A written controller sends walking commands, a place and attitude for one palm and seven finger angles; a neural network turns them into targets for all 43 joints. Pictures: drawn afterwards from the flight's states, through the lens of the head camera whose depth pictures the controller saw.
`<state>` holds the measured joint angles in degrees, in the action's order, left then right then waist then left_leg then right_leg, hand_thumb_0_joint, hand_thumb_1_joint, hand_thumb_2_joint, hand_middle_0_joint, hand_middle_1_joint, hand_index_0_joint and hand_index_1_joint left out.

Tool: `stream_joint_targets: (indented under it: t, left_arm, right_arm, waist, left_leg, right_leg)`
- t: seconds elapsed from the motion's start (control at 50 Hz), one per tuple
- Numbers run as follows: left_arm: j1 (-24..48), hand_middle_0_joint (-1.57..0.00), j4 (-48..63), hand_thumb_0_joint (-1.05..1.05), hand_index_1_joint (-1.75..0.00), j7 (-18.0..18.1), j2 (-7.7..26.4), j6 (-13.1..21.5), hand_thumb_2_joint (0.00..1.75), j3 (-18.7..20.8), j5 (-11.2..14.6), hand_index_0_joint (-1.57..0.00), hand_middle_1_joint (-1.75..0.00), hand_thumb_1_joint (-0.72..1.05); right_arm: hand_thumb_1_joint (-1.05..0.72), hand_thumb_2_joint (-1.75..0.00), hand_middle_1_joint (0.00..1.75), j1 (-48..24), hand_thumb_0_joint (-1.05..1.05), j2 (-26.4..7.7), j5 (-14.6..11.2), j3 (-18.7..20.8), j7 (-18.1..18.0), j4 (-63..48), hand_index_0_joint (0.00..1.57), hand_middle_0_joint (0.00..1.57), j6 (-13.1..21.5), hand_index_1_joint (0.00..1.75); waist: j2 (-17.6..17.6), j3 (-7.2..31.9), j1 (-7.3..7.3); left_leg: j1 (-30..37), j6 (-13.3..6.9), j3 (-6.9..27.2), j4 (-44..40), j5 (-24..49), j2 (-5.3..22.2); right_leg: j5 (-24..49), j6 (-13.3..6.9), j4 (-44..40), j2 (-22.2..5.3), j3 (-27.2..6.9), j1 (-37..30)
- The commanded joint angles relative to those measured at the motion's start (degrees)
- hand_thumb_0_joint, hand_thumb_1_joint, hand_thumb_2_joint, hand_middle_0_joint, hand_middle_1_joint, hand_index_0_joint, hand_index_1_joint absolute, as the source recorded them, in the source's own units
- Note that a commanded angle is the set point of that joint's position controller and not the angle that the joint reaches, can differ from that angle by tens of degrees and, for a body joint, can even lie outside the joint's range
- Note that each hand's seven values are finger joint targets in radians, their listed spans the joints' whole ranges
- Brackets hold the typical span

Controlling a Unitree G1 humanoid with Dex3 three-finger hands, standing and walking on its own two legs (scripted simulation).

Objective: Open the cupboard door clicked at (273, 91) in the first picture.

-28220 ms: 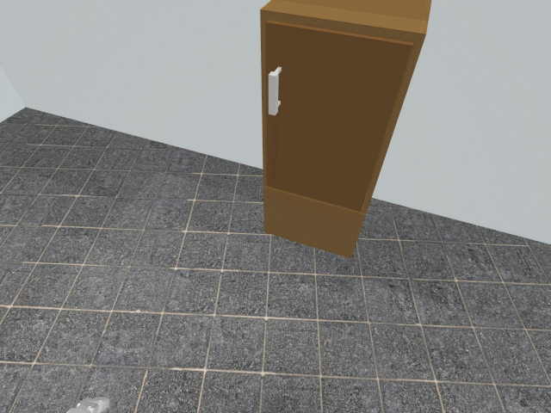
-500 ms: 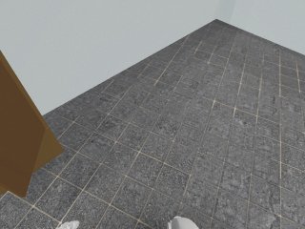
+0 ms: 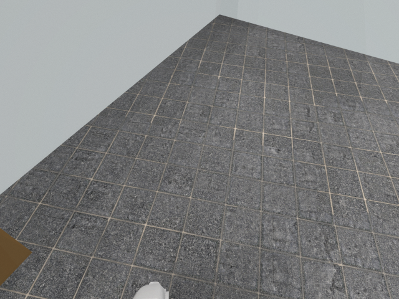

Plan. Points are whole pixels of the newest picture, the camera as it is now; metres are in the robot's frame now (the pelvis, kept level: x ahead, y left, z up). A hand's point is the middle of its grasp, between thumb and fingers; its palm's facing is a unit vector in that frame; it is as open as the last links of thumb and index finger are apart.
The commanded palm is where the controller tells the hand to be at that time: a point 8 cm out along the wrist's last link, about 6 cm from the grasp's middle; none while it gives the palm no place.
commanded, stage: walk to a spot facing it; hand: left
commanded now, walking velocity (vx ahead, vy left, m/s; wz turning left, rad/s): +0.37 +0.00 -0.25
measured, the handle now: out of the picture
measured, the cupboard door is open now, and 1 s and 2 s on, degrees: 49 49 49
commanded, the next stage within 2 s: turn to face it in 1.12 s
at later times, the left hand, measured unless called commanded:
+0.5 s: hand (158, 216) +0.34 +0.13 -0.17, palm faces -0.13 -0.97 -0.21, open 7.3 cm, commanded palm none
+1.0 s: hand (173, 170) +0.49 +0.11 -0.17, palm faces -0.10 -0.98 -0.16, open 7.3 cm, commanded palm none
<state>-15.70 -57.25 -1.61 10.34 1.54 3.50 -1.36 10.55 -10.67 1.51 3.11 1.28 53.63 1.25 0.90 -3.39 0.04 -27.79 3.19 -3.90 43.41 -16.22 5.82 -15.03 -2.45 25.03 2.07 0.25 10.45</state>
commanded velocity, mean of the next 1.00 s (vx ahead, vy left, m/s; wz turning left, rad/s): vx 0.37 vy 0.00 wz -0.08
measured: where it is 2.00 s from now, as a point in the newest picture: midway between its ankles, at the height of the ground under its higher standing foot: (233, 205)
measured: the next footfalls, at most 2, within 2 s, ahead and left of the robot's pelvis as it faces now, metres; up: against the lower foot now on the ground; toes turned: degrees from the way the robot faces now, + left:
left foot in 0.08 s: +0.15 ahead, +0.13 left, +0.00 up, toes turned +4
right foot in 0.44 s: +0.28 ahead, -0.17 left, +0.00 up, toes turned -15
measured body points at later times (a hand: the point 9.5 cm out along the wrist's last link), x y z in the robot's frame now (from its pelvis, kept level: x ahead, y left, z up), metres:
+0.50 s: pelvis +0.21 -0.04 -0.02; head +0.23 -0.05 +0.43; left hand +0.35 +0.18 -0.15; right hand +0.08 -0.26 -0.17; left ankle +0.13 +0.11 -0.70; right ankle +0.24 -0.16 -0.74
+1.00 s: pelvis +0.43 -0.07 +0.00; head +0.45 -0.06 +0.45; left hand +0.50 +0.16 -0.16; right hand +0.41 -0.30 -0.15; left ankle +0.45 +0.05 -0.74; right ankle +0.45 -0.21 -0.70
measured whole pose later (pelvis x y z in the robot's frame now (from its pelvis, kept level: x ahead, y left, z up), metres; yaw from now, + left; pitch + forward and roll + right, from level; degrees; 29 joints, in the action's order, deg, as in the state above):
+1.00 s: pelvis +0.43 -0.07 +0.00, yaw -9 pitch +0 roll +0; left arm -13.5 -60.1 -1.9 10.4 1.0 3.8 -1.5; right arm 17.1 -8.5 2.0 2.5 -0.2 60.5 4.0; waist 1.3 -1.5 -0.1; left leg -11.6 0.2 -9.3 25.2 -13.4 4.3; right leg -16.8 0.0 50.2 -5.8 4.7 27.5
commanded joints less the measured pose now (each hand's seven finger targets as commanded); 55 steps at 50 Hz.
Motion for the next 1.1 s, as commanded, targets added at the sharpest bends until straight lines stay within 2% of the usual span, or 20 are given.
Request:
stream_joint_targets:
  t: [0.0,0.02,0.06,0.08,0.16,0.22,0.32,0.38,0.42,0.44,0.48,0.54,0.66,0.72,0.76,0.78,0.9,1.04,1.06,1.08]
  left_arm:
    - [0.51,-0.2,3.25,0.0,-0.3,0.75,9.73,1.29,0.9,3.03,0.33,-0.2,-0.3,0.9]
    - [1.07,-0.2,3.66,0.0,-0.3,0.65,8.11,1.19,0.9,2.73,0.38,-0.2,-0.3,0.9]
    - [0.9,-0.2,5.85,0.0,-0.3,-0.01,3.5,1.67,0.9,1.34,0.64,-0.2,-0.3,0.9]
    - [3.18,-0.2,6.16,0.0,-0.3,0.07,5.19,1.9,0.9,1.78,-0.17,-0.2,-0.3,0.9]
    - [2.54,-0.2,3.84,0.0,-0.3,-1.0,2.98,0.9,0.9,1.68,-0.73,-0.2,-0.3,0.9]
    - [4.18,-0.2,4.08,0.0,-0.3,-1.25,1.49,0.15,0.9,0.84,-0.46,-0.2,-0.3,0.9]
    - [7.56,-0.2,4.18,0.0,-0.3,-1.46,2.01,0.08,0.9,0.69,-0.48,-0.2,-0.3,0.9]
    - [-2.82,-0.2,0.36,0.0,-0.3,-0.92,6.1,0.67,0.9,1.97,-0.58,-0.2,-0.3,0.9]
    - [-17.66,-0.2,-3.71,0.0,-0.3,0.55,17.18,1.47,0.9,4.51,-0.14,-0.2,-0.3,0.9]
    - [-14.95,-0.2,-3.16,0.0,-0.3,1.16,16.7,1.18,0.9,3.94,0.45,-0.2,-0.3,0.9]
    - [-5.54,-0.2,-0.8,0.0,-0.3,2.03,10.4,1.29,0.9,2.5,0.31,-0.2,-0.3,0.9]
    - [-1.34,-0.2,-0.28,0.0,-0.3,1.94,6.37,2.4,0.9,1.33,-0.07,-0.2,-0.3,0.9]
    - [-2.78,-0.2,-2.58,0.0,-0.3,1.3,7.77,3.1,0.9,1.44,0.12,-0.2,-0.3,0.9]
    - [-2.26,-0.2,-2.45,0.0,-0.3,1.24,6.8,2.56,0.9,1.54,0.44,-0.2,-0.3,0.9]
    - [-1.97,-0.2,0.58,0.0,-0.3,0.58,2.45,2.52,0.9,0.4,0.7,-0.2,-0.3,0.9]
    - [2.9,-0.2,1.93,0.0,-0.3,0.86,3.85,2.69,0.9,0.63,-0.05,-0.2,-0.3,0.9]
    - [2.33,-0.2,0.81,0.0,-0.3,-0.56,1.24,0.7,0.9,0.52,-0.3,-0.2,-0.3,0.9]
    - [-0.09,-0.2,0.02,0.0,-0.3,-0.57,2.96,0.78,0.9,1.19,-0.47,-0.2,-0.3,0.9]
    - [-4.05,-0.2,-0.97,0.0,-0.3,-0.24,4.84,1.15,0.9,1.68,-0.47,-0.2,-0.3,0.9]
    - [-9.86,-0.2,-2.56,0.0,-0.3,0.2,8.76,1.69,0.9,2.61,-0.76,-0.2,-0.3,0.9]
  right_arm:
    - [-0.9,-0.9,0.3,3.86,0.0,-4.93,-0.07,1.24,-0.81,-2.23,0.2,0.2,2.34,0.3]
    - [-0.9,-0.9,0.3,8.23,0.0,-6.87,-0.01,1.64,-1.41,-0.64,0.2,0.2,2.84,0.3]
    - [-0.9,-0.9,0.3,22.23,0.0,-16.03,1.21,3.47,-2.55,2.13,0.2,0.2,2.95,0.3]
    - [-0.9,-0.9,0.3,20.29,0.0,-14.44,1.2,3.01,-2.45,1.65,0.2,0.2,2.46,0.3]
    - [-0.9,-0.9,0.3,11.06,0.0,-6.56,0.59,0.8,-2.72,0.76,0.2,0.2,3.75,0.3]
    - [-0.9,-0.9,0.3,12.78,0.0,-6.45,0.54,0.92,-2.52,2.74,0.2,0.2,3.91,0.3]
    - [-0.9,-0.9,0.3,13.8,0.0,-7.85,0.72,1.17,-1.86,4.89,0.2,0.2,2.74,0.3]
    - [-0.9,-0.9,0.3,11.87,0.0,-7.04,0.29,0.71,-1.59,5.58,0.2,0.2,2.14,0.3]
    - [-0.9,-0.9,0.3,8.49,0.0,-2.45,-1.08,-0.42,-0.88,2.08,0.2,0.2,2.48,0.3]
    - [-0.9,-0.9,0.3,5.33,0.0,-4.8,-0.59,0.34,-0.98,1.57,0.2,0.2,2.47,0.3]
    - [-0.9,-0.9,0.3,4.27,0.0,-4.27,-0.33,0.69,-1.04,2.85,0.2,0.2,2.36,0.3]
    - [-0.9,-0.9,0.3,8.2,0.0,-0.71,0.04,0.24,-0.71,5.35,0.2,0.2,0.88,0.3]
    - [-0.9,-0.9,0.3,5.26,0.0,0.01,-0.05,0.3,0.42,3.37,0.2,0.2,1.85,0.3]
    - [-0.9,-0.9,0.3,12.48,0.0,-4.11,0.2,1.16,-0.24,5.73,0.2,0.2,2.92,0.3]
    - [-0.9,-0.9,0.3,25.92,0.0,-14.3,1.1,3.44,-1.62,8.41,0.2,0.2,2.95,0.3]
    - [-0.9,-0.9,0.3,25.52,0.0,-13.08,1.03,3.14,-1.98,8.68,0.2,0.2,2.52,0.3]
    - [-0.9,-0.9,0.3,11.39,0.0,-6.4,0.33,1.23,-2.36,5.45,0.2,0.2,3.71,0.3]
    - [-0.9,-0.9,0.3,9.6,0.0,-6.9,0.24,1.72,-1.51,6.21,0.2,0.2,1.88,0.3]
    - [-0.9,-0.9,0.3,8.94,0.0,-6.0,0.07,1.59,-1.35,6.33,0.2,0.2,1.69,0.3]
    - [-0.9,-0.9,0.3,8.14,0.0,-3.6,-0.38,1.07,-1.13,5.67,0.2,0.2,1.57,0.3]
  waist:
    - [3.02,1.0,1.71]
    - [-1.34,2.12,3.71]
    - [-20.8,8.11,8.58]
    - [-13.97,5.2,7.69]
    - [-9.9,0.05,1.22]
    - [-9.53,2.36,1.19]
    - [-8.1,-1.0,1.36]
    - [-3.82,2.37,-4.52]
    - [21.24,9.05,-10.74]
    - [14.65,6.09,-9.63]
    - [10.11,1.96,-4.62]
    - [6.08,0.32,0.04]
    - [3.88,-0.42,0.29]
    - [-1.42,2.47,4.38]
    - [-20.52,8.9,8.74]
    - [-14.88,6.66,9.09]
    - [-9.89,1.02,0.93]
    - [-5.34,-0.31,-1.73]
    - [-2.49,0.38,-3.77]
    - [5.9,1.6,-6.67]
  left_leg:
    - [15.81,-0.44,-1.32,-13.41,4.45,-2.71]
    - [24.6,-1.26,0.96,-17.05,1.18,-0.84]
    - [37.53,-11.54,33.49,-30.76,-15.94,22.56]
    - [31.35,-13.76,34.96,-32.8,-20.3,23.43]
    - [21.35,-8.9,12.58,-32.76,-1.54,14.27]
    - [21.51,-9.34,2.43,-32.01,8.67,11.9]
    - [14.95,-9.3,-0.08,-31.78,0.71,12.07]
    - [9.1,-5.79,-4.23,-17.45,1.93,7.17]
    - [-12.58,-2.31,-7.7,17.07,-20.96,-3.52]
    - [-16.28,-2.76,-0.87,25.1,-18.15,-0.45]
    - [-14.33,-2.4,3.16,24.59,-8.44,4.2]
    - [-3.59,-1.23,0.67,13.33,-4.26,4.21]
    - [4.13,-1.57,-3.41,-7.79,4.21,0.47]
    - [20.51,-3.03,-3.29,-15.64,5.29,-0.66]
    - [37.42,-13.63,29.04,-27.67,-5.62,20.44]
    - [33.69,-15.51,31.78,-30.17,-8.27,21.83]
    - [16.43,-10.42,6.21,-32.93,1.52,12.68]
    - [8.37,-8.09,1.41,-26.74,-11.34,7.95]
    - [5.74,-6.39,-0.46,-20.65,-12.2,5.19]
    - [-1.6,-4.12,-5.87,-7.0,-13.28,-0.2]
  right_leg:
    - [-8.9,-7.02,-8.25,-11.78,-12.62,8.25]
    - [-8.5,-5.29,-1.83,-8.99,-10.42,13.53]
    - [-17.98,-0.15,32.46,1.27,1.6,29.49]
    - [-16.63,-0.86,40.83,-2.12,-2.26,31.75]
    - [-1.29,1.09,42.69,-7.66,-1.84,30.29]
    - [0.4,1.77,27.83,-7.99,1.56,24.0]
    - [3.0,1.48,12.87,-5.39,6.92,11.16]
    - [1.0,-0.44,5.37,-3.71,6.27,-7.04]
    - [-16.91,-10.74,-12.12,-27.23,-30.71,-24.73]
    - [-18.89,-12.6,-14.63,-27.96,-31.85,-20.53]
    - [-11.34,-10.29,-13.89,-24.31,-20.17,-10.27]
    - [0.02,-8.44,-14.83,-20.07,-7.28,1.21]
    - [0.11,-6.72,-12.26,-17.15,-2.92,-0.01]
    - [3.04,-3.84,0.31,-13.07,1.66,5.14]
    - [-16.03,1.18,33.7,-1.63,8.1,25.07]
    - [-16.83,0.24,43.5,-3.51,2.01,29.34]
    - [-1.69,2.51,29.59,-10.18,1.72,21.71]
    - [3.82,3.04,8.41,-5.03,9.02,1.48]
    - [1.06,2.18,5.19,-5.63,6.57,-3.75]
    - [-7.68,-0.75,-0.7,-13.42,-3.64,-11.12]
